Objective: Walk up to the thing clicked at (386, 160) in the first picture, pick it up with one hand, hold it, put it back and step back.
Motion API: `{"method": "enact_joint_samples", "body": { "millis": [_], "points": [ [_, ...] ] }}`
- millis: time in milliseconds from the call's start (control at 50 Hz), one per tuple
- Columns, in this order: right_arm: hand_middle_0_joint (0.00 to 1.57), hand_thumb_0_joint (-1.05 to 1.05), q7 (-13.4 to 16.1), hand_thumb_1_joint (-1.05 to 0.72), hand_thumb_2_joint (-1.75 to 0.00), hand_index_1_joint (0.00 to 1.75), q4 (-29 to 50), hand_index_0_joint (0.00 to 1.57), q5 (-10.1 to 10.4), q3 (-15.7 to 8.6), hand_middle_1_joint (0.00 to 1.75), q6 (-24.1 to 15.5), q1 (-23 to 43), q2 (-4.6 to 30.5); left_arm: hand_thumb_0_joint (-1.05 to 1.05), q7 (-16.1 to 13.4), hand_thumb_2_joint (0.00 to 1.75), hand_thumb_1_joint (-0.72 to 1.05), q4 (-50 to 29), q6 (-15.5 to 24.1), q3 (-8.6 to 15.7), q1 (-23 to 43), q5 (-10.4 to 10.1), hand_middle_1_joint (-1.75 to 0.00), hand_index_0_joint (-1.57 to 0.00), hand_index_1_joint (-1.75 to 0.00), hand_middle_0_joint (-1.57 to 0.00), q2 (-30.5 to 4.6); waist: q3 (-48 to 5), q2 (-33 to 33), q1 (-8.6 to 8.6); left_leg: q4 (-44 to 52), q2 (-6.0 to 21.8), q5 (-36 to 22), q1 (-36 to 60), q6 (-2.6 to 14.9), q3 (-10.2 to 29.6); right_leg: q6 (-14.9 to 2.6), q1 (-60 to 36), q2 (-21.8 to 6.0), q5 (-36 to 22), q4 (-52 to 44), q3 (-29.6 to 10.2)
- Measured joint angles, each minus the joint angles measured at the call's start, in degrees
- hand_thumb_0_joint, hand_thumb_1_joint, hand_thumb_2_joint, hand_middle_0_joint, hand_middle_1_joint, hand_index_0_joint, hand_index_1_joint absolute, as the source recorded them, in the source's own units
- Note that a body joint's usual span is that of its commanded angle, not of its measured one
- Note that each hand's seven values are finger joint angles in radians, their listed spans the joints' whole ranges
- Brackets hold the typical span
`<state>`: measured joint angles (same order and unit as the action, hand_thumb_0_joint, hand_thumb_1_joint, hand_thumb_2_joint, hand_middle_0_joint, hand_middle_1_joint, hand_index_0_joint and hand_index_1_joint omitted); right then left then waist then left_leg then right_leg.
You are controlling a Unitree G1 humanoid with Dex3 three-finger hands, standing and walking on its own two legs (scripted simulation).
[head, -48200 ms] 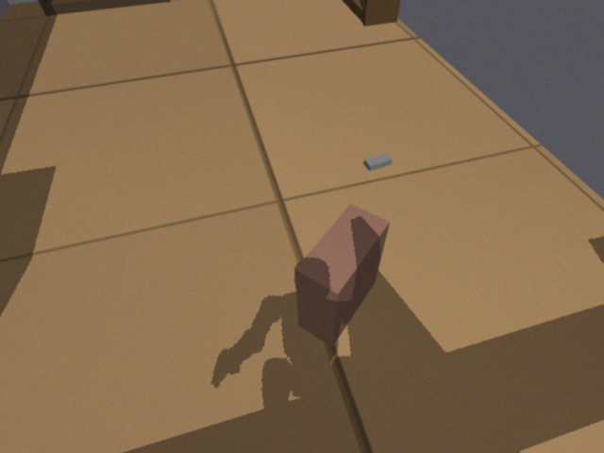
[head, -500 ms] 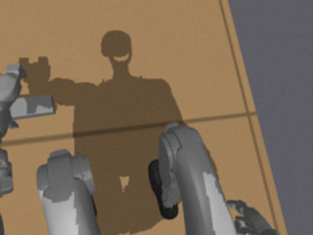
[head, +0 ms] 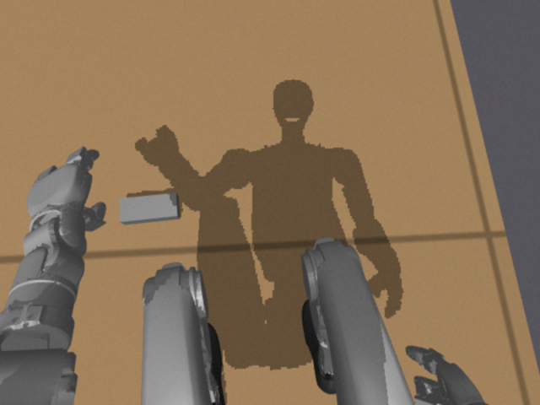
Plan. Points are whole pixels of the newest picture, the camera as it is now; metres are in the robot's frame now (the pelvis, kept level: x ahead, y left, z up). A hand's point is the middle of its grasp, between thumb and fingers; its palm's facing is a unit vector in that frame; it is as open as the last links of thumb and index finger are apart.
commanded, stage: home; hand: left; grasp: from above
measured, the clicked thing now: (150, 208) +0.48 +0.24 -0.39
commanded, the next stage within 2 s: none
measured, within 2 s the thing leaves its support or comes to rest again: neither
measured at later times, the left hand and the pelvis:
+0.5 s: hand (38, 321) +0.26 +0.20 +0.09, palm faces -0.01 -0.93 -0.37, open 7.4 cm; pelvis +0.01 -0.01 +0.18, yaw +4 degrees
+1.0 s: hand out of the picture +0.22 +0.20 +0.26, palm faces +0.16 -0.96 -0.21, open 7.4 cm; pelvis +0.08 +0.00 +0.30, yaw +6 degrees
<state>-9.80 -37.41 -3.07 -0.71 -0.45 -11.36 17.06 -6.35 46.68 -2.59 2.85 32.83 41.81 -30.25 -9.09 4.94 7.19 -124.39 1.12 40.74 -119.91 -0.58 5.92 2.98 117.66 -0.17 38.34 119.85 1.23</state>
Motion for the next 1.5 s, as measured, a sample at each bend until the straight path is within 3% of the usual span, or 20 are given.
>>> {"method": "enact_joint_samples", "body": {
  "millis": [80,180,240,440,520,660,800,980,1200,1500],
  "points": [
    [0.20,0.01,2.4,-0.90,-0.89,0.29,2.1,0.20,1.2,-1.4,0.30,0.2,1.6,0.8,0.01,3.7,0.87,0.66,-10.9,-0.4,-1.1,-8.7,-7.5,-0.35,-0.21,-0.36,-0.22,3.3,-0.9,-1.5,-2.50,5.6,0.0,-1.7,5.3,-0.29,-0.2,-0.59,-5.2,-0.3,-1.5,-5.1,0.2],
    [0.20,0.01,5.5,-0.90,-0.89,0.29,3.6,0.20,2.4,-2.4,0.30,-0.6,4.8,0.8,0.01,3.2,0.89,0.80,-18.6,-1.2,-1.5,-16.8,-13.1,-0.32,-0.21,-0.32,-0.22,6.4,-1.8,-3.3,-4.01,11.5,-0.2,-3.4,11.9,-0.74,-0.1,-1.24,-11.8,-0.8,-2.7,-10.6,0.7],
    [0.20,0.01,7.1,-0.90,-0.90,0.29,4.4,0.20,3.1,-2.1,0.30,-1.5,6.7,0.1,0.01,2.4,0.89,0.84,-22.1,-3.7,-1.8,-20.7,-16.7,-0.31,-0.21,-0.31,-0.22,7.8,-2.2,-3.7,-4.39,15.1,-0.3,-4.1,16.3,-0.86,-0.2,-1.41,-16.3,-1.0,-3.2,-14.1,0.9],
    [0.20,0.01,11.6,-0.90,-0.90,0.30,6.3,0.20,4.7,1.4,0.30,-4.4,7.1,-4.2,0.01,2.2,0.90,0.89,-33.2,-13.7,-2.7,-33.7,-33.3,-0.30,-0.21,-0.30,-0.21,11.8,-2.5,-3.4,-4.02,29.4,0.2,-5.8,34.3,-0.78,-0.9,-1.55,-34.2,-1.1,-4.8,-28.2,1.1],
    [0.20,0.01,13.1,-0.90,-0.89,0.30,6.5,0.20,5.1,2.6,0.30,-5.2,4.6,-5.3,0.01,1.7,0.90,0.89,-36.5,-16.4,-2.2,-38.1,-37.6,-0.30,-0.21,-0.30,-0.21,13.3,-2.3,-3.2,-3.60,35.6,0.4,-6.6,42.0,-0.74,-1.2,-1.54,-41.9,-1.0,-5.6,-34.5,1.2],
    [0.20,0.01,16.3,-0.90,-0.89,0.30,6.1,0.20,5.4,3.6,0.30,-6.6,-1.2,-5.9,0.02,1.1,0.90,0.90,-41.8,-20.5,0.0,-45.6,-43.3,-0.30,-0.20,-0.30,-0.21,15.9,-1.8,-3.0,-3.10,46.9,0.8,-8.4,55.3,-0.69,-1.6,-1.57,-55.3,-0.9,-7.6,-46.1,1.5],
    [0.20,0.02,19.1,-0.90,-0.89,0.30,6.7,0.20,5.0,2.9,0.30,-8.7,-5.9,-5.3,0.02,1.7,0.90,0.90,-49.2,-23.0,0.1,-54.5,-46.0,-0.30,-0.20,-0.30,-0.21,17.4,-1.5,-2.3,-2.95,57.3,1.2,-10.4,67.7,-0.52,-1.9,-1.54,-68.0,-0.5,-10.0,-57.1,1.7],
    [0.20,0.02,20.6,-0.90,-0.89,0.30,7.9,0.20,4.2,2.0,0.30,-11.2,-7.0,-4.6,0.01,3.3,0.90,0.90,-55.7,-23.9,-0.6,-62.3,-45.7,-0.30,-0.20,-0.30,-0.20,17.7,-2.3,-1.6,-3.86,65.3,1.2,-12.1,77.9,-0.28,-2.4,-1.37,-78.3,-0.6,-11.8,-65.4,1.6],
    [0.20,0.02,20.2,-0.90,-0.89,0.30,7.9,0.20,3.2,2.3,0.30,-14.0,-4.2,-4.7,0.02,5.4,0.90,0.90,-53.5,-24.1,-1.0,-61.4,-45.1,-0.30,-0.20,-0.30,-0.20,17.7,-0.8,-2.4,-5.02,66.5,0.8,-12.6,80.3,-0.44,-2.0,-1.47,-80.8,-1.0,-11.9,-66.2,2.0],
    [0.20,0.02,20.3,-0.90,-0.89,0.30,6.1,0.20,3.0,2.5,0.30,-14.1,-5.6,-4.8,0.02,5.0,0.90,0.90,-54.0,-23.6,-1.1,-61.3,-44.8,-0.29,-0.20,-0.30,-0.20,17.6,0.0,-2.3,-4.85,66.7,1.0,-13.0,80.5,-0.59,-2.1,-1.64,-80.7,-0.8,-12.2,-66.1,1.9]
  ]
}}
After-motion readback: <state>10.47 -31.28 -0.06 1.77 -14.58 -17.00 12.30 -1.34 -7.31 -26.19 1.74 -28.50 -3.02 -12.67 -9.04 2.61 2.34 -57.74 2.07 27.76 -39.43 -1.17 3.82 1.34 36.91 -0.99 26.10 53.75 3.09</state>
